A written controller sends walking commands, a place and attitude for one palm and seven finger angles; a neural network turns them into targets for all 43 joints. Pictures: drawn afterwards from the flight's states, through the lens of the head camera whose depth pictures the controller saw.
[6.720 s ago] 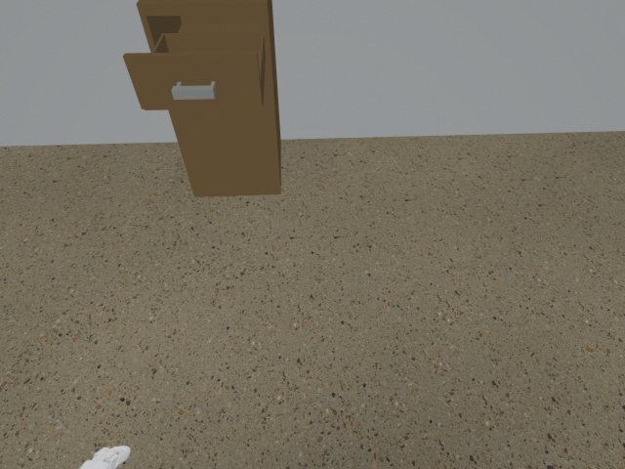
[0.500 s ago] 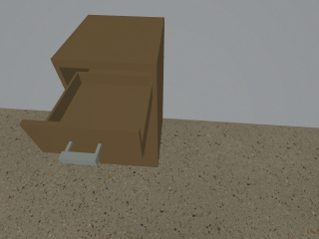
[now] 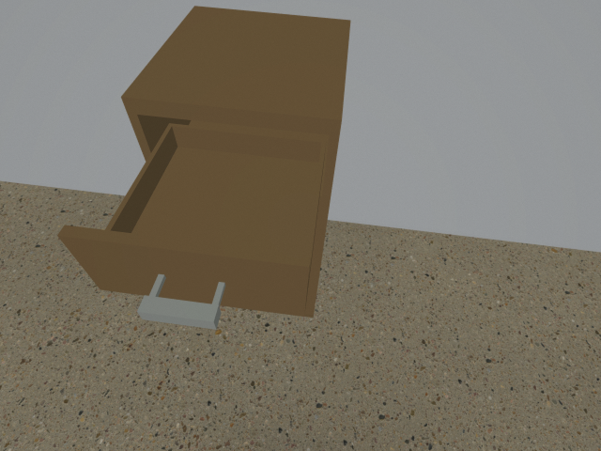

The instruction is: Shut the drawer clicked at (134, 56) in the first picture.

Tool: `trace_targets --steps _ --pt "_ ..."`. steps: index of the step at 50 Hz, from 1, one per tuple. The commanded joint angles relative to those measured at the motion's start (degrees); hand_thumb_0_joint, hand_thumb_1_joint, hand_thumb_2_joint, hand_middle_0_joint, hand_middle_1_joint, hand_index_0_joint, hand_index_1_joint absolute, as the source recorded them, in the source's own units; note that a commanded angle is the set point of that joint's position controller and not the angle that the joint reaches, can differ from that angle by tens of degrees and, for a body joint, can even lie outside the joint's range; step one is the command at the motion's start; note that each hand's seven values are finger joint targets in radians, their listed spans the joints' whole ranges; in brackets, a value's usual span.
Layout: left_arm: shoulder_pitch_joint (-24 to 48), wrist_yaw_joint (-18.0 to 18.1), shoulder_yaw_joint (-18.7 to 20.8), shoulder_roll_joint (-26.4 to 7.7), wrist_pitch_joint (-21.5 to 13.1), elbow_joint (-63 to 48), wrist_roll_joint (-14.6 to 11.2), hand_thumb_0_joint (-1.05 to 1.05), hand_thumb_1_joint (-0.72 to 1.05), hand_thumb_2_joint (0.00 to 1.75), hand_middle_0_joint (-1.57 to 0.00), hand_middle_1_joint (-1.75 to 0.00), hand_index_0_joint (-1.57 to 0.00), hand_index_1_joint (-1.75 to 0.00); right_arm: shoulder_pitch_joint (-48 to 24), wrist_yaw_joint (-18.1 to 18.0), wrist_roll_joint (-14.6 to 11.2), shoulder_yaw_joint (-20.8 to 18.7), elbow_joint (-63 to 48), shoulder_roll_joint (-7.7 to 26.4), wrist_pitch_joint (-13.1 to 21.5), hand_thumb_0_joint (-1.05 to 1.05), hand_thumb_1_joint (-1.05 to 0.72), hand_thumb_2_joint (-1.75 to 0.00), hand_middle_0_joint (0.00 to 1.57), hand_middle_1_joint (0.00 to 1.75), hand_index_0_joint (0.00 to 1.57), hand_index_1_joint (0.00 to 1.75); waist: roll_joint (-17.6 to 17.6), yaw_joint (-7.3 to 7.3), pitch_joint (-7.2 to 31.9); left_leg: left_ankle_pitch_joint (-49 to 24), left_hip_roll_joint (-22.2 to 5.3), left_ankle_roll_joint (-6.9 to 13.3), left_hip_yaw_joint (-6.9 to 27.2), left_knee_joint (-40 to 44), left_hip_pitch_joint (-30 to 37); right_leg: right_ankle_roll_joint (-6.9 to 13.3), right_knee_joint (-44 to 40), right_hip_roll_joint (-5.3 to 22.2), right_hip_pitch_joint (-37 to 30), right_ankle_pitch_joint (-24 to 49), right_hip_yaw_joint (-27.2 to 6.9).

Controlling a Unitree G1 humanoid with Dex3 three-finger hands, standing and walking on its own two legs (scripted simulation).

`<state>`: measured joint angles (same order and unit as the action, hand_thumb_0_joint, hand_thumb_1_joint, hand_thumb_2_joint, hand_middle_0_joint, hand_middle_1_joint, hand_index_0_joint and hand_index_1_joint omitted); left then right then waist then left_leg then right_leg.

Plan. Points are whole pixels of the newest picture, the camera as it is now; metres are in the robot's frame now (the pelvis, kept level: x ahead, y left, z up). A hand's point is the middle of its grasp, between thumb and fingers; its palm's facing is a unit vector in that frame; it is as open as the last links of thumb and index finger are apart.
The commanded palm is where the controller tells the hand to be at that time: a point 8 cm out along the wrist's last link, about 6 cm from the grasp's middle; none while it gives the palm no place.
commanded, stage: come to a stop and stand still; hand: left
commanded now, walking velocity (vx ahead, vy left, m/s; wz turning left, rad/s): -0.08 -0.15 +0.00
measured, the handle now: (185, 298) +0.32 +0.21 -0.04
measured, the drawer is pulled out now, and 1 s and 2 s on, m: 0.30 0.30 0.30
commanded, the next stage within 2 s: look again from close up in 1.18 s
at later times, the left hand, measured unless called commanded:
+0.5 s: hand out of the picture +0.07 +0.16 -0.15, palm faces +0.03 -0.97 -0.23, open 7.3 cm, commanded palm none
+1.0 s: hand out of the picture -0.01 +0.15 -0.15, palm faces +0.06 -0.98 -0.17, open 7.4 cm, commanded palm none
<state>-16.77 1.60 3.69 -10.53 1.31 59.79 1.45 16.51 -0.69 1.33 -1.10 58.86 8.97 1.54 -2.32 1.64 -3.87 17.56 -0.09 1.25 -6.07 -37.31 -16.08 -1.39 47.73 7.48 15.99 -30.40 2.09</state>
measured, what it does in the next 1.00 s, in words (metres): steps on the spot: right foot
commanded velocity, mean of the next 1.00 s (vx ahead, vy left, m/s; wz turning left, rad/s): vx -0.03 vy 0.00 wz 0.00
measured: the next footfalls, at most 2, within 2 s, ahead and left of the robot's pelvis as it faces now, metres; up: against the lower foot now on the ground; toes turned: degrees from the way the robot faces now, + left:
right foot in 0.26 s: +0.07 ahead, -0.09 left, +0.00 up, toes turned -3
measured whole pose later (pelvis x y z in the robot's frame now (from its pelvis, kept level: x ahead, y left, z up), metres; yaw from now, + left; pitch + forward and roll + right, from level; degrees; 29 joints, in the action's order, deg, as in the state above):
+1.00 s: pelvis +0.01 -0.01 +0.02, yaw +0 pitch -1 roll +1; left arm -18.4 1.3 -0.1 -6.8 -0.4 64.2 0.4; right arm 21.2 -1.8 0.9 0.7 66.1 5.6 0.7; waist -0.1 0.6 -1.3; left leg 13.1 -0.2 0.4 -5.2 -21.6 -7.9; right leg 3.5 24.4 -0.7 12.8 -11.3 4.7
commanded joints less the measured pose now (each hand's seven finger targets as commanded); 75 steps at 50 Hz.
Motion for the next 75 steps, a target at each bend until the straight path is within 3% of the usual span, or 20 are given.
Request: trace_targets --steps 1,4,6,9,12,14,15,16,18,26,33,40,47,62,63,64,65,69,72,75 --pt "4.3 0.8 0.0 -1.6 -1.0 -5.7 -0.3 0.0 0.9 0.9 -0.2 -0.3 -0.2 -0.3 7.8 -0.9 0.8 -0.8 -1.1 7.5 0.1 0.0 -0.9 -0.9 0.2 0.3 0.2 0.3 12.2 -3.48 -0.5 -24.7 -18.6 10.9 21.5 19.8 5.6 3.2 16.9 -2.3 15.6 -3.1 -1.8" --pt "0.0 0.2 -1.2 -0.2 -1.1 -2.8 -0.6 0.0 0.9 0.9 -0.2 -0.3 -0.2 -0.3 2.0 -1.7 0.5 0.2 -2.0 5.7 1.2 0.0 -0.9 -0.9 0.2 0.3 0.2 0.3 7.0 -0.4 -0.6 -42.1 -15.7 9.9 13.3 18.4 4.0 1.6 8.1 -2.2 8.7 4.1 -1.4" --pt "-0.3 0.4 -1.8 0.3 -1.0 -2.5 -0.9 0.0 0.9 0.9 -0.2 -0.3 -0.2 -0.3 2.3 -2.0 0.3 0.0 -1.4 6.7 1.2 0.0 -0.9 -0.9 0.2 0.3 0.2 0.3 7.7 -0.97 2.4 -48.8 -14.8 8.9 10.5 16.8 8.7 1.1 -0.1 -3.4 5.7 6.4 -0.3" --pt "-0.2 0.5 -1.8 -0.8 -0.9 -2.5 -0.9 0.0 0.9 0.9 -0.2 -0.3 -0.2 -0.3 2.1 -2.2 0.1 -0.7 -0.8 7.1 0.4 0.0 -0.9 -0.9 0.2 0.3 0.2 0.3 7.2 -1.65 4.7 -47.5 -15.6 8.5 11.0 14.9 12.4 1.4 -10.0 -4.5 2.7 9.9 0.4" --pt "-2.0 0.5 -1.1 -2.9 -1.5 -2.8 -0.4 0.0 0.9 0.9 -0.2 -0.3 -0.2 -0.3 1.3 -2.1 -0.3 -1.4 -1.0 7.2 -0.4 0.0 -0.9 -0.9 0.2 0.3 0.2 0.3 4.9 -0.6 5.6 -37.5 -11.9 4.4 8.9 10.1 9.8 2.2 -21.4 -3.8 -3.6 26.5 -2.0" --pt "-2.4 0.7 -1.1 -6.1 -2.2 -2.8 -0.2 0.0 0.9 0.9 -0.2 -0.3 -0.2 -0.3 2.1 -1.7 -0.9 -1.3 -1.4 4.7 -0.8 0.0 -0.9 -0.9 0.2 0.3 0.2 0.3 -2.7 -1.77 6.3 -14.2 -5.1 0.1 4.7 7.7 3.1 6.6 -19.4 4.8 -7.5 52.6 -10.9" --pt "-1.6 0.6 -1.3 -6.9 -2.2 -2.6 -0.4 0.0 0.9 0.9 -0.2 -0.3 -0.2 -0.3 2.6 -1.5 -1.0 -1.1 -1.0 3.4 -1.1 0.0 -0.9 -0.9 0.2 0.3 0.2 0.3 -2.9 -2.53 6.1 -6.5 -3.0 -0.8 4.0 7.8 3.3 8.7 -19.6 7.6 -6.6 56.4 -11.1" --pt "-0.8 0.7 -1.2 -7.0 -2.4 -3.0 -0.6 0.0 0.9 0.9 -0.2 -0.3 -0.2 -0.3 3.0 -1.5 -1.1 -1.0 -0.5 2.6 -1.7 0.0 -0.9 -0.9 0.2 0.3 0.2 0.3 -7.7 -2.78 7.3 -1.8 -2.3 -1.4 3.6 6.7 4.1 10.0 -21.1 7.6 -6.4 54.8 -12.5" --pt "0.9 0.8 -1.3 -6.7 -2.3 -3.3 -0.6 0.0 0.9 0.9 -0.2 -0.3 -0.2 -0.3 2.1 -1.4 -1.0 -0.9 0.2 2.3 -2.1 0.0 -0.9 -0.9 0.2 0.3 0.2 0.3 -7.7 -2.27 5.9 3.7 -2.0 -1.8 3.6 5.8 3.5 10.9 -23.4 7.5 -5.2 50.6 -12.5" --pt "3.4 0.7 -1.1 -6.5 -1.5 -4.0 -0.8 0.0 0.9 0.9 -0.2 -0.3 -0.2 -0.3 2.1 -1.0 -0.4 -0.6 1.5 3.1 -2.1 0.0 -0.9 -0.9 0.2 0.3 0.2 0.3 5.1 -1.52 2.3 -6.6 -5.3 -0.7 5.7 14.1 5.9 6.3 -26.3 1.9 -0.4 22.7 -9.3" --pt "2.3 0.4 -1.2 -5.8 -1.6 -2.6 -0.7 0.0 0.9 0.9 -0.2 -0.3 -0.2 -0.3 5.8 -0.5 0.0 -0.2 2.8 2.6 -2.3 0.0 -0.9 -0.9 0.2 0.3 0.2 0.3 -0.1 -1.71 -0.8 0.8 -3.4 -0.4 4.8 15.2 4.5 6.0 -33.4 1.9 1.9 3.6 -10.7" --pt "-1.1 0.2 -2.0 -3.2 -2.0 -0.3 -0.9 0.0 0.9 0.9 -0.2 -0.3 -0.2 -0.3 7.0 -0.8 -0.1 0.8 4.1 2.2 -1.1 0.0 -0.9 -0.9 0.2 0.3 0.2 0.3 3.5 -0.87 -2.2 0.6 -5.3 0.4 7.5 20.8 1.3 4.8 -30.7 -1.0 -1.4 10.1 -6.9" --pt "-4.1 0.2 -2.9 -1.3 -2.9 2.5 -1.1 0.0 0.9 0.9 -0.2 -0.3 -0.2 -0.3 8.3 -1.3 -0.5 1.3 5.6 1.5 0.0 0.0 -0.9 -0.9 0.2 0.3 0.2 0.3 3.1 -0.98 0.4 -5.0 -6.0 0.4 7.3 21.1 3.5 4.8 -28.5 -1.3 -4.8 19.7 -5.7" --pt "-7.5 0.6 -3.5 0.8 -3.4 5.1 -0.9 0.0 0.9 0.9 -0.2 -0.3 -0.2 -0.3 8.3 -1.8 -0.7 1.6 6.9 0.2 0.3 0.0 -0.9 -0.9 0.2 0.3 0.2 0.3 2.0 -1.24 -0.8 -8.3 -6.0 0.5 6.6 20.3 5.7 4.8 -28.1 -1.4 -4.2 24.2 -5.3" --pt "-7.6 0.7 -3.5 1.0 -3.4 5.0 -0.9 0.0 0.9 0.9 -0.2 -0.3 -0.2 -0.3 8.2 -1.8 -0.7 1.5 6.8 0.2 0.3 0.0 -0.9 -0.9 0.2 0.3 0.2 0.3 2.5 -1.28 -1.2 -8.0 -5.9 0.4 6.6 20.3 5.7 4.8 -28.3 -1.4 -3.9 24.0 -5.4" --pt "-2.8 0.3 -3.8 -9.8 -4.0 -0.5 -1.1 0.0 0.9 0.9 -0.2 -0.3 -0.2 -0.3 -0.9 -0.7 0.8 -1.1 -0.5 6.3 -1.4 0.0 -0.9 -0.9 0.2 0.3 0.2 0.3 5.6 -4.14 -6.4 -8.1 -0.4 0.7 7.7 18.6 3.5 6.3 -22.1 -5.2 4.9 16.6 -5.3" --pt "-5.4 0.8 -3.7 -2.8 -3.0 0.1 -0.5 0.0 0.9 0.9 -0.2 -0.3 -0.2 -0.3 2.3 -1.1 0.8 -0.9 0.0 3.7 -0.3 0.0 -0.9 -0.9 0.2 0.3 0.2 0.3 7.2 -1.26 -3.5 5.1 -5.8 0.7 7.1 16.2 0.1 5.6 -23.8 -2.3 4.3 7.5 -6.0" --pt "-3.9 1.3 -3.6 -4.9 -3.6 -0.6 -0.4 0.0 0.9 0.9 -0.2 -0.3 -0.2 -0.3 6.0 -0.5 -0.2 -0.4 1.3 1.7 -1.4 0.0 -0.9 -0.9 0.2 0.3 0.2 0.3 -3.5 -3.63 2.8 1.0 -2.0 -0.1 5.0 8.4 4.2 6.4 -32.0 2.1 3.0 3.0 -13.4" --pt "-2.8 1.5 -3.3 -3.8 -3.9 -0.7 -0.7 0.0 0.9 0.9 -0.2 -0.3 -0.2 -0.3 6.0 -0.5 -0.4 -0.4 2.1 2.1 -1.0 0.0 -0.9 -0.9 0.2 0.3 0.2 0.3 -0.8 -3.57 1.9 -2.8 -2.8 0.2 5.6 9.1 4.2 6.1 -30.7 1.4 2.5 8.6 -11.1" --pt "-2.9 1.5 -3.5 -3.4 -4.0 -0.6 -0.8 0.0 0.9 0.9 -0.2 -0.3 -0.2 -0.3 5.1 -0.6 -0.5 0.0 2.5 2.9 -0.4 0.0 -0.9 -0.9 0.2 0.3 0.2 0.3 2.4 -2.77 1.4 -8.4 -4.4 0.6 6.4 11.4 4.1 5.6 -26.1 -0.3 -1.5 24.2 -7.5"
